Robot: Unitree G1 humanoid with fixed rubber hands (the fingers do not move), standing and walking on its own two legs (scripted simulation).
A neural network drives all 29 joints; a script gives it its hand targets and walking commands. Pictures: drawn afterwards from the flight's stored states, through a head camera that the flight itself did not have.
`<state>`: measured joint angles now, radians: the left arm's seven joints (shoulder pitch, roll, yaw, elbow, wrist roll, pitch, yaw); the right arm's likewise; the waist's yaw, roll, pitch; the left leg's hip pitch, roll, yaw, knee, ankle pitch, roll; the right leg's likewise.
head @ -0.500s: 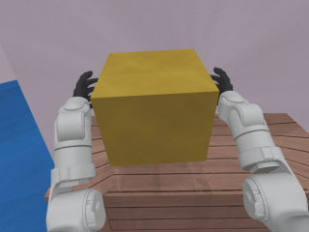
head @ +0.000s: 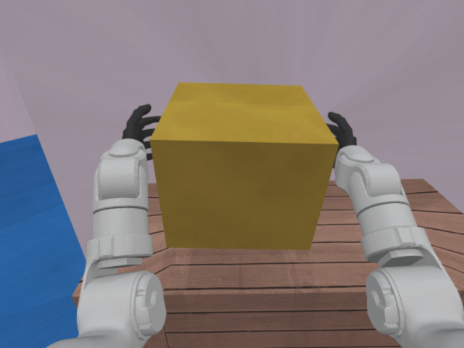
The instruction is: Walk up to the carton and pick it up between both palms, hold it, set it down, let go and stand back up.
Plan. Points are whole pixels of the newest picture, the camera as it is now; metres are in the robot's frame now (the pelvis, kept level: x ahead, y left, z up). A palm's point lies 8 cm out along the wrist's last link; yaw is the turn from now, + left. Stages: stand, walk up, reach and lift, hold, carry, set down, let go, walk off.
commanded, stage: hold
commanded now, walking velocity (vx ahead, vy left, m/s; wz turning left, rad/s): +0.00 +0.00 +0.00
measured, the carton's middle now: (239, 160) +0.42 -0.01 +0.22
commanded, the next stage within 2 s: none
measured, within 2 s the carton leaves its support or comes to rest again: neither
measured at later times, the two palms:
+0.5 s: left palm (130, 156) +0.38 +0.18 +0.25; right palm (324, 149) +0.39 -0.16 +0.25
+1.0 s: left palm (132, 156) +0.34 +0.17 +0.27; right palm (341, 152) +0.35 -0.18 +0.26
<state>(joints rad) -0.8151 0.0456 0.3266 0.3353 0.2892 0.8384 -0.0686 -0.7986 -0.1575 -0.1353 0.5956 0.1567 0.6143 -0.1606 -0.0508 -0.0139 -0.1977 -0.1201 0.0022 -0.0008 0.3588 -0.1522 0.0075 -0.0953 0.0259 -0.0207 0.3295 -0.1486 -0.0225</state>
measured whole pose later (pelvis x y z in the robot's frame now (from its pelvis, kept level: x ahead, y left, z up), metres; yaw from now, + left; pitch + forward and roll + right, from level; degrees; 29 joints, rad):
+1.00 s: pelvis +0.00 +0.00 +0.00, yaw +0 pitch -6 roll +0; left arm -0.76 0.04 0.32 0.23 0.24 0.85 -0.04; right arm -0.78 -0.15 -0.13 0.53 0.16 0.61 -0.16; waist -0.05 -0.03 -0.16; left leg -0.09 0.00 0.00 0.36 -0.16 0.00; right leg -0.07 0.03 -0.02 0.33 -0.15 -0.02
